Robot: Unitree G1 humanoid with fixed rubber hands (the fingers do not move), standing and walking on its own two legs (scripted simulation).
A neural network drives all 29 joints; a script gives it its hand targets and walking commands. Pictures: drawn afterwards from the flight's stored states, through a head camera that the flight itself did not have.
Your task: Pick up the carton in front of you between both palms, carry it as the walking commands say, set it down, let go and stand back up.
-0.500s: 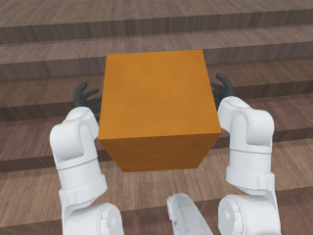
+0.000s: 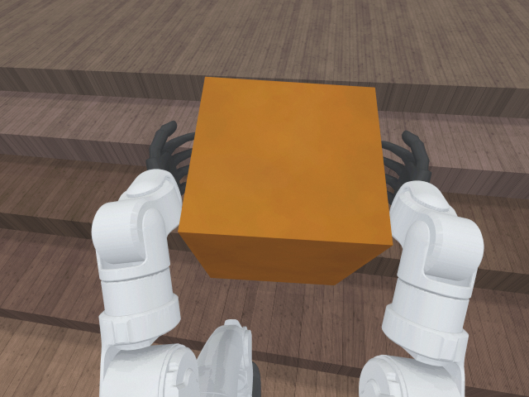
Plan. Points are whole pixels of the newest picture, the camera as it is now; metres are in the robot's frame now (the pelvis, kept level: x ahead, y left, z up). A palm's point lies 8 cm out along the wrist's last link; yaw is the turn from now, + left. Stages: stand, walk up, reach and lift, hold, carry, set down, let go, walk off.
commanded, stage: carry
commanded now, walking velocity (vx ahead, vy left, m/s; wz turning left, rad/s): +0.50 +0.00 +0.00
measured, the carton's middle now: (279, 197) +0.39 +0.02 +0.11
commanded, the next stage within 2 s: none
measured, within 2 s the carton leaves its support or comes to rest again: neither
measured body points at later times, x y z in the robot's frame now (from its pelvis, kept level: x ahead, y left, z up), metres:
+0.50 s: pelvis +0.34 -0.03 +0.13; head +0.33 -0.02 +0.58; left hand +0.69 +0.15 +0.30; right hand +0.71 -0.16 +0.30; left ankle +0.20 +0.10 -0.61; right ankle +0.45 -0.15 -0.47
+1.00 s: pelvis +0.66 +0.00 +0.26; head +0.67 -0.02 +0.71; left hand +1.03 +0.12 +0.42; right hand +1.00 -0.19 +0.41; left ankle +0.76 +0.09 -0.40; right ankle +0.47 -0.14 -0.43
